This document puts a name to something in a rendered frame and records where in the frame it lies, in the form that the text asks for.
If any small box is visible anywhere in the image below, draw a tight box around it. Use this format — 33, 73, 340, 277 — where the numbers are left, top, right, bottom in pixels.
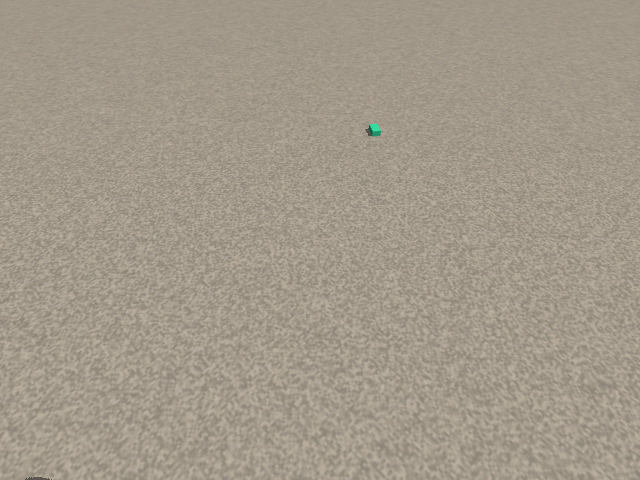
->
369, 124, 381, 137

